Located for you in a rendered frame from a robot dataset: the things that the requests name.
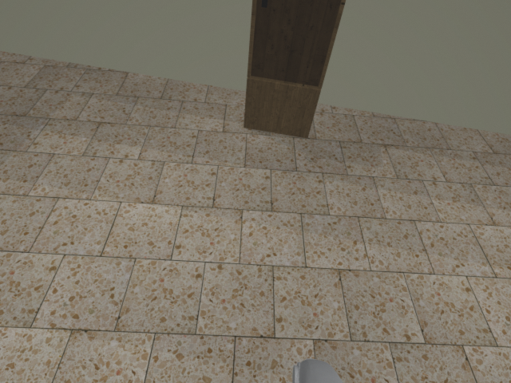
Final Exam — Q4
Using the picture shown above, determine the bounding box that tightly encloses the cupboard door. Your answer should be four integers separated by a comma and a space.
251, 0, 341, 87

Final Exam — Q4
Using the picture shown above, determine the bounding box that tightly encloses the robot right thigh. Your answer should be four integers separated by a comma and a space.
292, 359, 343, 383

